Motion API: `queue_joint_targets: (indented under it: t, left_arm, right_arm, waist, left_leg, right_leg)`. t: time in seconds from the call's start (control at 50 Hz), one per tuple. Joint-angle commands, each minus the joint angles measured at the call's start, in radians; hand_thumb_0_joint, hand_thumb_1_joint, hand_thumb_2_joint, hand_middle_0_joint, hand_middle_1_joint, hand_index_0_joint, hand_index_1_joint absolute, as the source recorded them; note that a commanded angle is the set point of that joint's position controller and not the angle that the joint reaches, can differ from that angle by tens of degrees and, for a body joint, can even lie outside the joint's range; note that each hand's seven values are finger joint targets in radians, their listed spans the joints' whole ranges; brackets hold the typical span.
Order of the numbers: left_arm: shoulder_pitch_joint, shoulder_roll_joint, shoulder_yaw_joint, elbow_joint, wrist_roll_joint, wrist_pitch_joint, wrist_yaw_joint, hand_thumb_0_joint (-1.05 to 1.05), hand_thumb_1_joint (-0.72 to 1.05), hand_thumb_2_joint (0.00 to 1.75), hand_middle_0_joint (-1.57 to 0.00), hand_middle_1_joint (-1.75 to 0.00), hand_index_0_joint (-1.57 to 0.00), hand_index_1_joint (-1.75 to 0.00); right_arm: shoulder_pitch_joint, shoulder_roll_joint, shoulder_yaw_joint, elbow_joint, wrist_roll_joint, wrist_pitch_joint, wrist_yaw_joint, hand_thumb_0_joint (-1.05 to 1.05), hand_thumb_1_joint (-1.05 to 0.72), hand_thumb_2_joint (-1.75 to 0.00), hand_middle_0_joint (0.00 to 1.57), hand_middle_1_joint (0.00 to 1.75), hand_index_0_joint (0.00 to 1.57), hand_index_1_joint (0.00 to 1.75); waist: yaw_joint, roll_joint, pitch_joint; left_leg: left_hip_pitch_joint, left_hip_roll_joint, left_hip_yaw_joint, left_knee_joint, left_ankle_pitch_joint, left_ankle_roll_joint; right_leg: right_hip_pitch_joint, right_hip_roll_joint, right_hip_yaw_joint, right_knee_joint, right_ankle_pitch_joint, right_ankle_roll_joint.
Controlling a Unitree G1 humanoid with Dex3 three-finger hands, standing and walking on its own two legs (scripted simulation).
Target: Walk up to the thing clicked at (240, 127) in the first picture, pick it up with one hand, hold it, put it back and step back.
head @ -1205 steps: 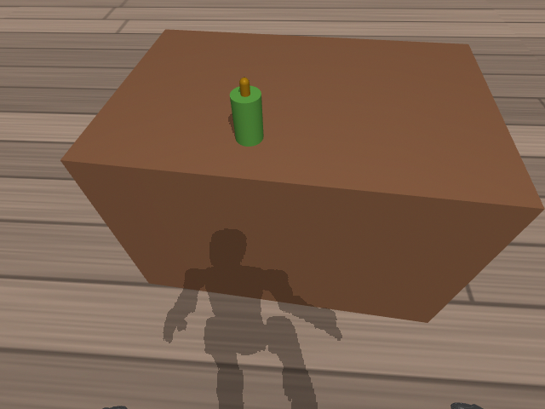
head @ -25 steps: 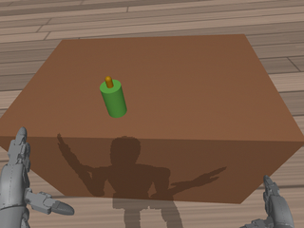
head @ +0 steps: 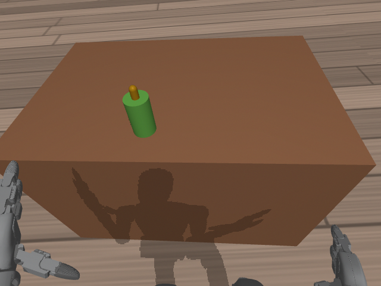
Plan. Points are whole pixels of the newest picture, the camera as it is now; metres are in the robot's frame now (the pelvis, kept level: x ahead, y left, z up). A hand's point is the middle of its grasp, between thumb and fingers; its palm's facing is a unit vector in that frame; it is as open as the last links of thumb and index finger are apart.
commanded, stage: home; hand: left
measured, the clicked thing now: (139, 109) +0.55 +0.19 +0.04
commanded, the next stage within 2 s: none
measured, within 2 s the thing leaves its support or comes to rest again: neither
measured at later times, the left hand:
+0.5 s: hand (116, 255) +0.18 +0.20 -0.06, palm faces +0.10 -0.97 -0.21, open 17.4 cm
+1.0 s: hand (124, 250) +0.20 +0.19 -0.08, palm faces +0.09 -0.96 -0.26, open 17.4 cm
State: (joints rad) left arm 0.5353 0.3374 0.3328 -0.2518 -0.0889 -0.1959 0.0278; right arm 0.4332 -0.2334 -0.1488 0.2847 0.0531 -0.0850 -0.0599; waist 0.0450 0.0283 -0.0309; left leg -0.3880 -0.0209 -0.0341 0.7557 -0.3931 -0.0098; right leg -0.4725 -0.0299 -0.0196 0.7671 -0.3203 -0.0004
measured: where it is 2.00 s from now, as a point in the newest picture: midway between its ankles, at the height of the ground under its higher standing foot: outside the picture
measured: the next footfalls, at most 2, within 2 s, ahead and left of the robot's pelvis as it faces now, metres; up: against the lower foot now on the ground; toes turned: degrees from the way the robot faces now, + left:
none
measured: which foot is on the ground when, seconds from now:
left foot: down 0.00-1.00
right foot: down 0.00-1.00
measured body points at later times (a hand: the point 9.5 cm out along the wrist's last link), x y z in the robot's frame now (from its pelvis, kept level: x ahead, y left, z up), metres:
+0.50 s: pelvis +0.02 +0.02 -0.01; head +0.06 +0.02 +0.44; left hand +0.17 +0.25 -0.05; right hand +0.19 -0.22 -0.06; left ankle +0.00 +0.13 -0.71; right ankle +0.05 -0.12 -0.71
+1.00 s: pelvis +0.02 +0.01 -0.02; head +0.06 +0.01 +0.43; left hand +0.19 +0.24 -0.06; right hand +0.17 -0.23 -0.10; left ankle +0.00 +0.13 -0.71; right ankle +0.05 -0.12 -0.71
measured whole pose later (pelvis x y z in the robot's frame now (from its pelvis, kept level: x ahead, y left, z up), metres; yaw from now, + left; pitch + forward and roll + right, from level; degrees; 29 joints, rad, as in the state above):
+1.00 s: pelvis +0.02 +0.01 -0.02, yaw -1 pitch +7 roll -1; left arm 0.45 0.21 -0.01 0.08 -0.02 0.09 0.12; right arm 0.30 -0.22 0.01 0.48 0.03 -0.04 -0.10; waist -0.01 0.02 -0.07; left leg -0.55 0.00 -0.04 0.93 -0.51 0.00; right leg -0.61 -0.01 -0.03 0.88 -0.40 0.01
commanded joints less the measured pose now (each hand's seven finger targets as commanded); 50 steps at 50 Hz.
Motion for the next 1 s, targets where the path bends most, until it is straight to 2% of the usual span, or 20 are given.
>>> queue_joint_targets:
  t: [0.0, 0.06, 0.16, 0.18, 0.22, 0.3, 0.34, 0.42, 0.48, 0.5, 0.52, 0.58, 0.6, 0.62, 0.66, 0.7, 0.74, 0.78, 0.9, 0.98]
  left_arm:
    - [-0.062, 0.189, 0.129, -0.127, -0.005, -0.07, 0.02, 0.0, -0.53, 0.08, -0.06, -0.06, -0.06, -0.06]
    - [-0.037, 0.121, 0.041, -0.084, 0.006, -0.065, 0.017, 0.0, -0.53, 0.07, -0.05, -0.06, -0.06, -0.06]
    - [-0.053, 0.056, -0.062, -0.022, 0.022, -0.061, 0.016, 0.0, -0.54, 0.07, -0.05, -0.06, -0.05, -0.06]
    - [-0.056, 0.053, -0.071, -0.016, 0.024, -0.059, 0.016, 0.0, -0.53, 0.08, -0.05, -0.06, -0.06, -0.06]
    - [-0.021, 0.045, -0.094, 0.073, 0.032, -0.042, 0.015, 0.0, -0.52, 0.08, -0.05, -0.06, -0.06, -0.06]
    - [-0.031, 0.038, -0.126, 0.12, 0.044, -0.011, 0.012, 0.0, -0.52, 0.07, -0.05, -0.06, -0.06, -0.06]
    - [-0.077, 0.016, -0.166, 0.13, 0.049, 0.011, 0.012, 0.0, -0.56, 0.05, -0.05, -0.05, -0.05, -0.05]
    - [-0.152, -0.051, -0.273, 0.238, 0.06, 0.045, 0.011, 0.0, -0.56, 0.05, -0.05, -0.05, -0.05, -0.05]
    - [-0.198, -0.022, -0.273, 0.229, 0.065, 0.057, 0.022, 0.0, -0.54, 0.06, -0.05, -0.05, -0.05, -0.05]
    - [-0.143, -0.021, -0.264, 0.289, 0.066, 0.072, 0.026, 0.0, -0.55, 0.05, -0.05, -0.05, -0.05, -0.05]
    - [-0.166, -0.012, -0.267, 0.239, 0.064, 0.073, 0.031, 0.0, -0.54, 0.06, -0.05, -0.05, -0.05, -0.05]
    - [-0.112, 0.015, -0.241, 0.301, 0.062, 0.105, 0.04, 0.0, -0.55, 0.05, -0.05, -0.05, -0.05, -0.05]
    - [-0.156, 0.023, -0.241, 0.225, 0.059, 0.107, 0.042, 0.0, -0.55, 0.06, -0.05, -0.05, -0.05, -0.05]
    - [-0.116, 0.07, -0.166, 0.169, 0.063, 0.117, 0.067, 0.0, -0.54, 0.06, -0.05, -0.05, -0.05, -0.05]
    - [-0.045, -0.039, -0.283, 0.242, 0.059, 0.146, 0.064, 0.0, -0.55, 0.06, -0.05, -0.05, -0.05, -0.05]
    - [-0.031, -0.098, -0.327, 0.294, 0.056, 0.174, 0.068, 0.0, -0.57, 0.04, -0.05, -0.05, -0.05, -0.05]
    - [-0.112, -0.05, -0.306, 0.223, 0.063, 0.177, 0.073, 0.0, -0.55, 0.06, -0.05, -0.05, -0.05, -0.05]
    - [-0.105, -0.056, -0.314, 0.224, 0.066, 0.186, 0.073, 0.0, -0.54, 0.06, -0.05, -0.05, -0.05, -0.05]
    - [-0.12, -0.003, -0.267, 0.134, 0.072, 0.215, 0.096, 0.0, -0.56, 0.05, -0.05, -0.05, -0.05, -0.05]
    - [-0.112, -0.021, -0.286, 0.133, 0.071, 0.244, 0.106, 0.0, -0.58, 0.04, -0.05, -0.05, -0.05, -0.05]
  right_arm:
    - [-0.07, -0.137, -0.062, -0.165, 0.001, -0.078, -0.014, 0.0, 0.37, -0.16, 0.11, 0.14, 0.11, 0.14]
    - [-0.091, -0.083, 0.017, -0.148, -0.001, -0.094, -0.006, 0.0, 0.13, -0.4, 0.12, 0.17, 0.12, 0.17]
    - [-0.151, 0.011, 0.139, -0.091, -0.008, -0.104, 0.001, 0.0, -0.25, -0.53, 0.13, 0.19, 0.13, 0.19]
    - [-0.156, 0.007, 0.136, -0.093, -0.008, -0.104, 0.0, 0.0, -0.26, -0.53, 0.14, 0.19, 0.14, 0.19]
    - [-0.112, -0.095, 0.054, -0.085, -0.017, -0.099, -0.01, 0.0, -0.37, -0.6, 0.15, 0.21, 0.15, 0.21]
    - [-0.065, -0.137, 0.002, -0.08, -0.024, -0.092, -0.017, 0.0, -0.66, -0.77, 0.18, 0.26, 0.18, 0.26]
    - [-0.064, -0.126, 0.008, -0.093, -0.027, -0.091, -0.018, 0.0, -0.79, -0.84, 0.19, 0.28, 0.19, 0.28]
    - [-0.136, -0.032, 0.122, -0.138, -0.02, -0.082, -0.008, 0.0, -0.9, -0.9, 0.2, 0.3, 0.2, 0.3]
    - [-0.098, -0.015, 0.147, -0.146, -0.025, -0.064, -0.012, 0.0, -0.9, -0.9, 0.2, 0.3, 0.2, 0.3]
    - [-0.107, -0.069, 0.107, -0.2, -0.027, -0.06, -0.017, 0.0, -0.9, -0.9, 0.2, 0.3, 0.2, 0.3]
    - [-0.08, -0.034, 0.139, -0.17, -0.028, -0.051, -0.013, 0.0, -0.9, -0.9, 0.2, 0.3, 0.2, 0.3]
    - [-0.055, -0.106, 0.077, -0.199, -0.032, -0.023, -0.021, 0.0, -0.9, -0.9, 0.2, 0.3, 0.2, 0.3]
    - [-0.046, -0.066, 0.111, -0.175, -0.032, -0.015, -0.014, 0.0, -0.9, -0.9, 0.2, 0.3, 0.2, 0.3]
    - [-0.111, -0.123, 0.093, 0.014, -0.027, -0.009, -0.028, 0.0, -0.9, -0.9, 0.2, 0.3, 0.2, 0.3]
    - [-0.124, -0.104, 0.109, -0.026, -0.021, -0.01, -0.033, 0.0, -0.9, -0.9, 0.2, 0.3, 0.2, 0.3]
    - [-0.142, -0.1, 0.111, -0.017, -0.017, -0.01, -0.034, 0.0, -0.9, -0.9, 0.2, 0.3, 0.2, 0.3]
    - [-0.154, -0.107, 0.107, 0.003, -0.017, -0.003, -0.035, 0.0, -0.9, -0.9, 0.2, 0.3, 0.2, 0.3]
    - [-0.161, -0.102, 0.109, 0.016, -0.018, -0.003, -0.036, 0.0, -0.9, -0.9, 0.2, 0.3, 0.2, 0.3]
    - [-0.189, -0.113, 0.099, 0.03, -0.021, -0.016, -0.051, 0.0, -0.9, -0.9, 0.2, 0.3, 0.2, 0.3]
    - [-0.201, -0.107, 0.107, 0.04, -0.026, -0.023, -0.06, 0.0, -0.9, -0.9, 0.2, 0.3, 0.2, 0.3]
  waist:
    - [0.005, -0.029, -0.029]
    - [0.003, -0.019, -0.006]
    - [0.013, 0.004, -0.013]
    - [0.01, 0.008, -0.035]
    - [-0.025, -0.018, -0.041]
    - [-0.047, -0.016, -0.109]
    - [-0.063, -0.015, -0.151]
    - [-0.048, -0.045, -0.134]
    - [-0.037, 0.004, -0.191]
    - [-0.037, -0.01, -0.206]
    - [-0.017, 0.053, -0.218]
    - [-0.019, 0.057, -0.22]
    - [-0.011, 0.104, -0.209]
    - [-0.006, 0.086, -0.264]
    - [-0.041, 0.044, -0.166]
    - [-0.051, -0.009, -0.12]
    - [-0.058, 0.0, -0.117]
    - [-0.073, -0.048, -0.13]
    - [-0.059, -0.027, -0.223]
    - [-0.066, -0.014, -0.199]
  left_leg:
    - [-0.109, -0.008, 0.045, -0.181, -0.044, 0.038]
    - [-0.108, -0.002, 0.035, -0.191, -0.033, 0.038]
    - [-0.123, 0.006, 0.023, -0.171, 0.034, 0.03]
    - [-0.114, 0.008, 0.02, -0.169, 0.051, 0.028]
    - [-0.109, 0.016, 0.008, -0.168, 0.06, 0.023]
    - [-0.065, 0.01, 0.021, -0.13, 0.143, 0.015]
    - [-0.047, 0.01, 0.024, -0.101, 0.208, 0.011]
    - [-0.101, 0.017, 0.017, -0.069, 0.224, 0.006]
    - [-0.107, 0.01, 0.027, -0.052, 0.23, 0.007]
    - [-0.111, 0.014, 0.028, -0.054, 0.242, 0.002]
    - [-0.109, 0.015, 0.027, -0.054, 0.262, -0.006]
    - [-0.111, 0.015, 0.038, -0.039, 0.32, -0.014]
    - [-0.115, 0.012, 0.043, -0.038, 0.301, -0.015]
    - [-0.082, 0.017, 0.012, -0.021, 0.315, -0.02]
    - [-0.113, 0.025, 0.005, -0.03, 0.287, -0.017]
    - [-0.151, 0.031, -0.004, -0.024, 0.283, -0.013]
    - [-0.164, 0.026, 0.01, -0.008, 0.244, -0.004]
    - [-0.161, 0.024, 0.014, 0.008, 0.23, 0.006]
    - [-0.13, 0.019, 0.015, 0.021, 0.231, 0.009]
    - [-0.155, 0.016, 0.017, 0.022, 0.168, 0.014]
  right_leg:
    - [0.101, -0.002, -0.022, -0.164, -0.065, 0.008]
    - [0.097, 0.006, -0.035, -0.145, -0.041, 0.008]
    - [0.088, 0.011, -0.043, -0.117, 0.016, 0.004]
    - [0.088, 0.014, -0.044, -0.11, 0.029, 0.001]
    - [0.073, 0.021, -0.048, -0.102, 0.044, 0.002]
    - [0.061, 0.022, -0.044, -0.087, 0.097, -0.005]
    - [0.05, 0.023, -0.042, -0.07, 0.144, -0.008]
    - [0.022, 0.018, -0.042, -0.043, 0.139, -0.013]
    - [0.053, 0.01, -0.031, -0.031, 0.156, -0.016]
    - [0.064, 0.014, -0.031, -0.024, 0.162, -0.017]
    - [0.067, 0.015, -0.031, -0.013, 0.169, -0.023]
    - [0.08, 0.017, -0.024, -0.003, 0.211, -0.028]
    - [0.072, 0.016, -0.021, -0.004, 0.199, -0.028]
    - [0.091, 0.034, -0.031, 0.011, 0.204, -0.031]
    - [0.052, 0.038, -0.038, -0.001, 0.181, -0.029]
    - [0.029, 0.04, -0.043, -0.001, 0.188, -0.026]
    - [0.01, 0.038, -0.044, -0.006, 0.17, -0.022]
    - [0.007, 0.041, -0.044, -0.007, 0.171, -0.017]
    - [0.041, 0.039, -0.036, 0.01, 0.174, -0.017]
    - [0.027, 0.037, -0.035, -0.002, 0.128, -0.016]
